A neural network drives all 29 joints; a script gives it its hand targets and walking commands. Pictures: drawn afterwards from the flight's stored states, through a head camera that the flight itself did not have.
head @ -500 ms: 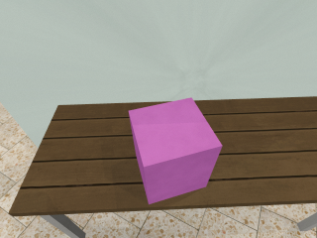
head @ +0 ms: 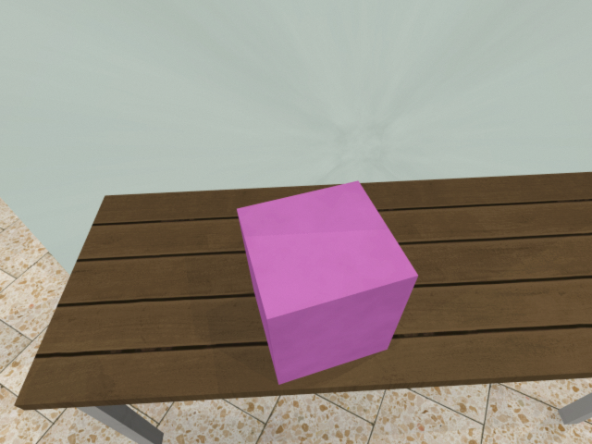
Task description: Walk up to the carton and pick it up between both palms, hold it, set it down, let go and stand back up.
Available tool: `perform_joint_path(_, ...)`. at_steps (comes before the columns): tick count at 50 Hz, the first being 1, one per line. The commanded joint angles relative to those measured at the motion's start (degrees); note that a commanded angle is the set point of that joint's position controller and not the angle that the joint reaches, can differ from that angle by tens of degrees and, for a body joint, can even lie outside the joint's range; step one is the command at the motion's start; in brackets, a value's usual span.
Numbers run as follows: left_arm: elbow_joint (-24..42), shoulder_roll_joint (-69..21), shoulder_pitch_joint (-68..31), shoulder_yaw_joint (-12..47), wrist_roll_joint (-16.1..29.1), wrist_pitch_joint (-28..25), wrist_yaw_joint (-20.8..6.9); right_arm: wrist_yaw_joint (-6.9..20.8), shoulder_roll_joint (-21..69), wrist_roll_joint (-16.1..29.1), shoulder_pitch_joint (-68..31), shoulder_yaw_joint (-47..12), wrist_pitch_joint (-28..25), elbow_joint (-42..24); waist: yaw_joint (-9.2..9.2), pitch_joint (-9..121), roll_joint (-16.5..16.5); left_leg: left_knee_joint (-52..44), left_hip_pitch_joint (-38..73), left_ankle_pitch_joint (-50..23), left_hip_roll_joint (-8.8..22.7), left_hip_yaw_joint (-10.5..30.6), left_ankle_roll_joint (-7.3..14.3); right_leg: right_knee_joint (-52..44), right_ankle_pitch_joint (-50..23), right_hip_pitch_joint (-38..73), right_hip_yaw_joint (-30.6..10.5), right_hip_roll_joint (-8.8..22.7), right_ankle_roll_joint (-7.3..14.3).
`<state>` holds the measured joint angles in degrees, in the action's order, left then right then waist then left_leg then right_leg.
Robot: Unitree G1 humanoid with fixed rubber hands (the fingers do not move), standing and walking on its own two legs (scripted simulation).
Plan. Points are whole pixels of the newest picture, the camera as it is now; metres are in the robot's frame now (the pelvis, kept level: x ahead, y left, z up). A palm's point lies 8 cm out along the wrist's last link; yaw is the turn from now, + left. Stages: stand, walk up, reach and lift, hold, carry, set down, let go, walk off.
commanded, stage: stand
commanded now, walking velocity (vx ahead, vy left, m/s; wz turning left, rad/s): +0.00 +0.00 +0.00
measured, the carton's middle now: (317, 284) +0.38 -0.02 -0.06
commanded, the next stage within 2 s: none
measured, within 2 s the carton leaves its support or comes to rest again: neither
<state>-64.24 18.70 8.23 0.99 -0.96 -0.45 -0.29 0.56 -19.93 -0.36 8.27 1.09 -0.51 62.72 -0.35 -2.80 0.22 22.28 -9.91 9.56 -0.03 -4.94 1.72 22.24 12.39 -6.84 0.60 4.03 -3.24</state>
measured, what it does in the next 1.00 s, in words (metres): stands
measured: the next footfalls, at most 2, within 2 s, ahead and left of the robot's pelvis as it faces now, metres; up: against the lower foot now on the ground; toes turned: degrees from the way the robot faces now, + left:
none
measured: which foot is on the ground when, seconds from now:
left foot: down 0.00-1.00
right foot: down 0.00-1.00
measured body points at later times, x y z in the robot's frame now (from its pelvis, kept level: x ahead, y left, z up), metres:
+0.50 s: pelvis +0.02 -0.01 +0.00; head +0.02 -0.01 +0.45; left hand +0.10 +0.27 -0.14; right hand +0.09 -0.31 -0.13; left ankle +0.03 +0.10 -0.74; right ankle +0.00 -0.16 -0.74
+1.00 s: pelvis +0.03 -0.01 +0.00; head +0.03 -0.01 +0.45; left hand +0.10 +0.29 -0.13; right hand +0.12 -0.30 -0.13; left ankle +0.03 +0.10 -0.74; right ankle +0.00 -0.16 -0.74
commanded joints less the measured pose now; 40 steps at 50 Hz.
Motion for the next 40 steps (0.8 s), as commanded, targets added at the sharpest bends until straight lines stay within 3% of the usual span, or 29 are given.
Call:
perform_joint_path(1,2.40,12.72,-0.35,-2.26,-0.44,-1.43,1.13,-0.88,-13.08,0.22,-2.11,2.59,-1.33,-2.82,-0.53,3.65,-0.60,-6.14,4.41,1.47,8.24,9.19,0.04,-5.03,-2.43,-3.67,-3.75,3.96,4.09)
perform_joint_path(3,3.25,12.06,-1.28,-2.04,0.28,-1.73,0.88,-0.94,-13.35,0.25,-2.33,2.42,-0.80,-2.94,0.19,6.28,-2.44,-4.31,5.56,-6.14,8.60,7.89,-0.07,-5.83,-5.62,-1.76,-3.57,4.10,3.66)
perform_joint_path(4,3.27,11.57,-0.65,-1.68,0.35,-1.83,1.00,-0.86,-12.68,-0.46,-1.50,1.98,-1.26,-2.60,0.41,3.80,-1.04,-3.59,3.84,-4.48,7.29,7.07,-0.36,-6.16,-7.73,-1.89,-3.01,4.17,3.53)
perform_joint_path(6,2.43,12.18,-1.39,-1.98,0.53,-1.09,1.05,-1.18,-11.09,0.04,-1.21,1.30,-1.52,-2.88,-0.97,2.05,-4.40,-4.17,4.41,-9.18,8.19,8.29,0.19,-5.23,-8.10,-3.30,-2.85,3.73,3.34)
perform_joint_path(7,3.13,11.36,-1.62,-1.78,0.21,-1.19,0.69,-0.80,-11.77,-0.44,-2.14,1.88,-1.80,-2.78,0.16,3.36,-3.61,-2.50,4.09,-9.68,8.59,7.15,-0.41,-5.24,-10.00,-2.49,-2.87,4.87,4.14)
perform_joint_path(8,3.36,12.22,-1.16,-1.77,0.72,-1.14,0.87,-0.95,-12.01,0.17,-2.28,2.11,-2.04,-2.87,-0.74,3.70,2.72,-3.97,2.22,-5.10,7.20,7.19,-0.86,-5.13,-7.93,-1.08,-3.67,4.66,3.60)
perform_joint_path(10,3.80,14.36,-3.12,-2.72,0.32,-1.52,0.78,-0.87,-11.49,0.08,-1.80,1.85,-1.00,-2.51,-0.24,3.61,-0.63,-4.24,3.31,-5.82,7.87,8.15,-0.83,-5.32,-5.78,-1.73,-3.94,4.18,4.09)
perform_joint_path(12,4.18,11.86,-3.56,-2.49,0.08,-0.73,0.73,-1.38,-12.92,0.20,-2.37,1.97,-1.14,-2.75,-0.23,0.88,0.17,-4.63,1.90,-2.86,7.84,7.11,-0.30,-6.32,-4.83,-3.24,-4.24,4.24,4.07)
perform_joint_path(13,3.72,11.82,-3.26,-2.10,-0.01,-1.49,1.11,-1.17,-10.96,-0.02,-3.52,1.78,-1.48,-3.18,-1.22,-0.19,-3.33,-4.38,3.55,-5.10,8.05,8.20,-0.37,-6.09,-4.59,-5.26,-3.52,4.09,3.93)
perform_joint_path(14,4.22,10.92,-3.64,-1.94,-0.08,-1.31,1.00,-1.10,-13.24,-0.27,-1.59,2.44,-1.39,-1.90,-0.27,4.97,-0.49,-3.56,4.11,-4.95,8.05,7.04,-0.51,-7.42,-7.42,-0.56,-3.58,4.34,3.63)
perform_joint_path(15,3.31,12.49,-2.20,-2.47,-0.05,-1.78,1.22,-0.81,-11.38,-0.56,-2.61,2.07,-1.31,-2.77,-0.92,2.79,-1.19,-4.55,5.14,-5.95,7.58,7.53,-0.67,-5.76,-6.14,-2.73,-2.83,3.56,3.53)
perform_joint_path(16,3.87,12.00,-2.91,-2.13,0.16,-1.58,0.89,-1.01,-12.49,-0.88,-4.82,2.22,-1.13,-3.34,-0.51,3.67,2.10,-3.50,5.60,-8.80,8.96,8.08,0.11,-5.78,-6.61,-2.80,-3.85,4.53,3.60)
perform_joint_path(17,3.30,13.20,-2.64,-1.89,0.47,-1.62,1.04,-0.68,-10.39,0.04,-3.29,1.80,-0.99,-3.57,-1.39,4.81,-0.67,-3.80,6.58,-10.60,8.16,8.45,-0.35,-5.34,-7.20,-2.59,-3.13,4.19,3.55)
perform_joint_path(18,3.98,12.05,-3.02,-2.26,0.50,-1.12,1.04,-0.78,-11.13,-0.02,-1.29,1.84,-0.99,-2.29,-0.47,4.87,0.84,-3.41,2.91,-9.88,8.28,7.08,-0.34,-6.21,-8.01,-0.20,-3.81,4.53,4.01)
perform_joint_path(19,3.96,13.15,-2.40,-2.16,0.47,-1.16,1.11,-0.95,-10.41,-0.05,-0.88,1.69,-1.56,-2.08,0.08,4.09,-0.90,-3.52,3.97,-10.58,7.90,8.39,-0.04,-5.55,-8.56,0.52,-3.06,4.51,4.22)
perform_joint_path(22,3.26,10.02,-0.05,-1.52,0.22,-1.16,0.94,-1.14,-12.80,0.40,-2.85,2.46,-1.89,-3.58,-0.31,2.54,-1.93,-2.62,3.54,-8.77,8.54,8.36,-0.32,-6.35,-9.02,-0.78,-3.41,4.53,3.64)
perform_joint_path(26,4.34,12.73,-3.88,-2.47,0.27,-1.15,0.90,-1.01,-11.13,-0.08,-3.44,2.24,-1.03,-2.84,-0.66,4.72,-0.69,-3.99,4.71,-8.15,7.64,7.18,-0.47,-7.15,-7.40,-0.17,-2.58,4.27,3.50)
perform_joint_path(27,3.66,12.52,-3.56,-2.22,0.57,-1.34,0.68,-0.99,-12.65,-0.30,-4.53,2.38,-1.57,-2.59,0.34,5.16,1.96,-4.40,3.30,-7.02,7.95,7.13,-0.72,-6.82,-6.85,0.98,-3.39,4.71,3.78)
perform_joint_path(28,4.39,11.91,-2.54,-2.11,0.11,-1.72,0.30,-1.36,-12.30,-0.48,-4.68,2.28,-1.46,-2.89,0.98,2.75,0.02,-4.09,2.63,-7.19,7.49,6.78,-0.92,-7.72,-7.99,0.75,-3.24,4.73,3.49)
perform_joint_path(29,3.52,11.94,-4.00,-2.39,0.35,-1.59,1.04,-1.25,-9.67,-0.41,-1.97,1.89,-1.44,-2.97,-1.43,3.22,-4.59,-4.36,3.96,-10.88,8.11,7.79,-0.72,-6.26,-10.49,0.00,-2.67,4.44,3.64)
perform_joint_path(30,3.59,12.47,-4.75,-2.12,0.69,-1.55,1.07,-1.01,-10.49,0.12,-2.37,1.34,-1.36,-2.84,-0.85,3.31,-3.68,-3.91,4.41,-11.54,8.20,7.51,-1.09,-6.47,-9.34,-0.36,-2.48,4.12,3.13)
perform_joint_path(31,4.15,10.60,-3.21,-1.99,0.51,-1.47,1.08,-1.55,-11.90,-0.63,-3.12,2.07,-1.51,-2.59,0.86,3.85,0.43,-3.42,5.34,-11.56,8.59,6.94,-0.83,-6.85,-9.26,0.71,-2.69,4.69,3.35)
perform_joint_path(32,3.21,11.23,-3.43,-1.77,0.66,-1.14,1.05,-1.39,-12.56,-0.36,-3.75,2.70,-1.90,-2.11,-0.14,4.51,1.73,-3.36,5.15,-13.94,8.25,6.55,-0.91,-6.92,-11.68,0.84,-2.18,4.69,3.65)
perform_joint_path(33,3.60,13.87,-4.38,-2.58,0.11,-1.31,0.98,-1.48,-11.17,-0.37,-2.26,2.05,-1.51,-3.22,-1.17,5.60,0.85,-4.02,5.95,-12.90,7.55,6.70,-1.46,-6.41,-10.16,0.90,-1.79,4.00,3.21)
perform_joint_path(34,3.45,13.02,-2.86,-2.59,0.89,-1.55,1.11,-1.18,-11.06,-0.03,-3.67,1.78,-1.86,-3.04,0.28,4.55,-0.75,-4.24,4.54,-11.59,8.18,8.03,-0.48,-6.80,-8.82,1.23,-3.41,4.46,3.59)
perform_joint_path(36,3.11,12.04,-1.44,-2.31,0.47,-0.73,0.92,-1.39,-13.14,0.20,-1.89,2.99,-1.43,-1.56,0.83,3.60,2.33,-4.56,4.56,-9.67,8.23,8.12,-0.51,-6.30,-8.83,1.25,-1.81,4.67,3.87)
perform_joint_path(38,3.28,12.34,-4.62,-2.24,-0.53,-0.93,1.19,-1.29,-12.27,-0.45,-3.53,2.42,-1.64,-3.09,-0.20,4.12,0.14,-3.46,4.76,-13.35,8.54,7.32,-0.41,-6.02,-9.24,0.40,-1.15,4.57,3.91)
perform_joint_path(39,3.18,12.01,-2.41,-2.37,0.33,-1.14,1.02,-1.56,-13.53,-0.48,-4.38,2.61,-1.61,-2.20,0.82,3.66,0.91,-5.63,5.57,-10.55,8.22,7.83,-0.27,-6.15,-7.23,0.33,-2.35,4.55,4.21)
perform_joint_path(40,3.99,12.28,-3.72,-2.22,0.01,-0.91,0.94,-1.25,-11.94,-0.05,-5.83,2.46,-1.23,-2.12,1.68,3.38,-1.86,-5.72,4.26,-8.59,8.33,8.11,-0.75,-6.94,-6.81,0.38,-1.53,4.34,3.22)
